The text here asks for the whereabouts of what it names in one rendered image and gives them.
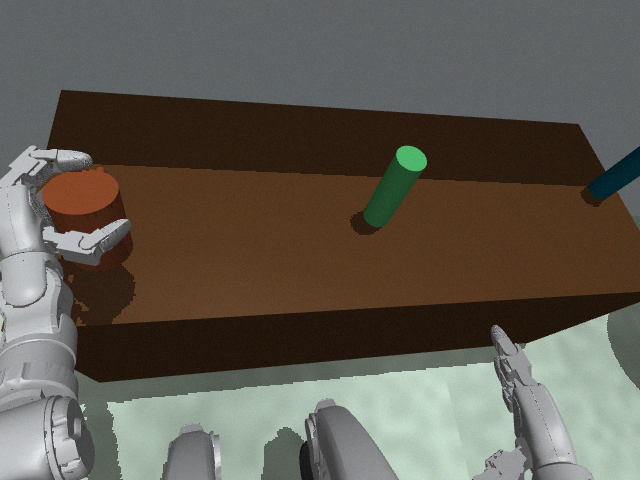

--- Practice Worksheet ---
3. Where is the left robot arm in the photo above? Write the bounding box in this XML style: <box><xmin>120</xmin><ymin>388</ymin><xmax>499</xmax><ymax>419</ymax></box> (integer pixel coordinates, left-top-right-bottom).
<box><xmin>0</xmin><ymin>251</ymin><xmax>95</xmax><ymax>480</ymax></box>

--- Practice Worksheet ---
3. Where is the right robot hand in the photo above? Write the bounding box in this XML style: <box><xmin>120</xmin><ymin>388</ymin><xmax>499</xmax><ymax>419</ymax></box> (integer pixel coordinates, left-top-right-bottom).
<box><xmin>472</xmin><ymin>325</ymin><xmax>578</xmax><ymax>480</ymax></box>

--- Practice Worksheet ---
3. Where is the right robot arm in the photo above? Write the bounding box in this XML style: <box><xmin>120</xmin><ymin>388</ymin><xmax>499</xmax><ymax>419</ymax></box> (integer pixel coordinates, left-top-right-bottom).
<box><xmin>532</xmin><ymin>462</ymin><xmax>594</xmax><ymax>480</ymax></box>

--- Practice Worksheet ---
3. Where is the left robot hand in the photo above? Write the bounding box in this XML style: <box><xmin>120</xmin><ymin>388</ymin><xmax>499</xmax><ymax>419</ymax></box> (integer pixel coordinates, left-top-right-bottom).
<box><xmin>0</xmin><ymin>145</ymin><xmax>132</xmax><ymax>266</ymax></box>

